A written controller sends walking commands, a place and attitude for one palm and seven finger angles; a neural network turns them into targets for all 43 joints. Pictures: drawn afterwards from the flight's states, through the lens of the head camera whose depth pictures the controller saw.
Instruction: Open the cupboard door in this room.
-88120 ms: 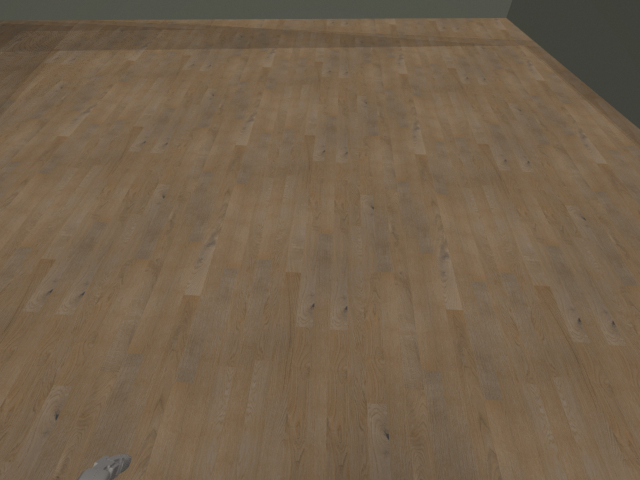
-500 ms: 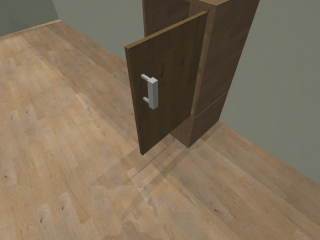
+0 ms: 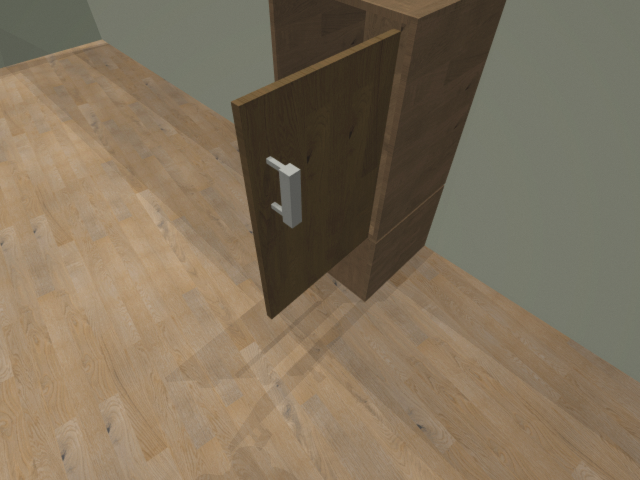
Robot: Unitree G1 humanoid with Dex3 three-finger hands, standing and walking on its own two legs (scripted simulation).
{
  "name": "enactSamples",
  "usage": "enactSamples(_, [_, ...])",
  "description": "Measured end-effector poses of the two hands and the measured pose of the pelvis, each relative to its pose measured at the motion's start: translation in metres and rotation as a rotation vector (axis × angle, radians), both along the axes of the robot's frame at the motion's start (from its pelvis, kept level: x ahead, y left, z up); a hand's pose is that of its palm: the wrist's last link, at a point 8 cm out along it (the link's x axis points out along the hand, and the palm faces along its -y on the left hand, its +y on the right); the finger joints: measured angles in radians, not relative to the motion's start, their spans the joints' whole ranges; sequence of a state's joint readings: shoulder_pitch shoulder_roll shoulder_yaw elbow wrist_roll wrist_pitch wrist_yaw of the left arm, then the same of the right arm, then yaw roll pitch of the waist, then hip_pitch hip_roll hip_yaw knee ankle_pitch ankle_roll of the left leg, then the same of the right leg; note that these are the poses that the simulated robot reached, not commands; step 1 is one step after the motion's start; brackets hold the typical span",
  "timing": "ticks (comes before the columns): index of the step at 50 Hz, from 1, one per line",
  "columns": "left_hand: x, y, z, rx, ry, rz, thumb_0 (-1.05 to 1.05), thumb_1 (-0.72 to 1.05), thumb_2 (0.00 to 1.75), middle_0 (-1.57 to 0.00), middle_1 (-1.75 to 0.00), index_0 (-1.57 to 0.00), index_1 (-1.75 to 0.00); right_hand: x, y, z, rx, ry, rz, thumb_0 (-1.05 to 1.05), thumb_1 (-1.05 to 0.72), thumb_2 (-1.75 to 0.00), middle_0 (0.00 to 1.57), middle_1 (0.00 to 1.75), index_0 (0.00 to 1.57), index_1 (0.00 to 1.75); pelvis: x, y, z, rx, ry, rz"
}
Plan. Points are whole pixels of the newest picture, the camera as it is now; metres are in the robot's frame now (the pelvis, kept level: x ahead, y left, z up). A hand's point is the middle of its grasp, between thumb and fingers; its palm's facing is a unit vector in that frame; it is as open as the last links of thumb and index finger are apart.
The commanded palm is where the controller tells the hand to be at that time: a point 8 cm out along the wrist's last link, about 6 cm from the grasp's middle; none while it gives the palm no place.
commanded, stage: look to check the result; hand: left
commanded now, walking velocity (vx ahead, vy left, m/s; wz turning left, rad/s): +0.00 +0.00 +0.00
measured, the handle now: (282, 191) +0.57 +0.09 +0.02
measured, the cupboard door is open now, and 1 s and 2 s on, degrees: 91 91 91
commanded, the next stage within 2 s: stand and wait in 0.60 s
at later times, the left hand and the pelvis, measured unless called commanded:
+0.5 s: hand out of the picture +0.00 +0.14 -0.17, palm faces +0.04 -0.98 -0.17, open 7.4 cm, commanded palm none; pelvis +0.02 -0.01 +0.00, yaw +0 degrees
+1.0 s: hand out of the picture +0.01 +0.14 -0.17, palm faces +0.05 -0.98 -0.19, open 7.4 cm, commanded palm none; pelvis +0.04 -0.02 +0.00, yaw -1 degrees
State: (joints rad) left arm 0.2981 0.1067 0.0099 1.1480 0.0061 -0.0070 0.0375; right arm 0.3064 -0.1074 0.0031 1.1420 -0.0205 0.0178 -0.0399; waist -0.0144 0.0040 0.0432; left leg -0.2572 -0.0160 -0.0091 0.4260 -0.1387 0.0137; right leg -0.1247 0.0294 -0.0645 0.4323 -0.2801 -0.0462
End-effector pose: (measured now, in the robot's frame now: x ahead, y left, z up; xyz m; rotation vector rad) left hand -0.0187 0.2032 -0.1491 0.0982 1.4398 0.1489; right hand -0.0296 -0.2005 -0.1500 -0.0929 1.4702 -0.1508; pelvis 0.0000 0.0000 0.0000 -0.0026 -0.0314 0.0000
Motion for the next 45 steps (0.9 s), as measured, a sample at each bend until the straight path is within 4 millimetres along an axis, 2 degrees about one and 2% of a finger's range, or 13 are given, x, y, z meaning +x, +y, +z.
enactSamples(13, [-0.003,0.001,0.006,0.030,0.044,0.008,0.01,0.91,0.90,-0.20,-0.30,-0.20,-0.30,0.022,-0.009,-0.002,0.005,-0.007,0.012,0.00,-0.92,-0.89,0.20,0.30,0.20,0.30,0.013,-0.007,0.001,0.005,0.001,-0.005])
enactSamples(25, [0.010,-0.012,0.005,0.016,0.032,0.007,0.01,0.91,0.90,-0.20,-0.30,-0.20,-0.30,0.038,-0.022,-0.001,-0.012,-0.020,0.020,0.00,-0.92,-0.89,0.20,0.30,0.20,0.30,0.024,-0.014,0.001,0.009,0.000,-0.006])
enactSamples(35, [0.022,-0.018,0.004,0.018,0.016,0.006,0.01,0.91,0.90,-0.20,-0.30,-0.20,-0.30,0.044,-0.028,-0.001,-0.014,-0.022,0.018,0.00,-0.92,-0.89,0.20,0.30,0.20,0.30,0.030,-0.020,0.001,0.012,-0.002,-0.006])
enactSamples(45, [0.023,-0.018,0.006,0.028,0.025,0.007,0.01,0.91,0.90,-0.20,-0.30,-0.20,-0.30,0.045,-0.029,-0.002,-0.008,-0.014,0.013,0.00,-0.92,-0.89,0.20,0.30,0.20,0.30,0.034,-0.023,0.001,0.013,-0.002,-0.008])
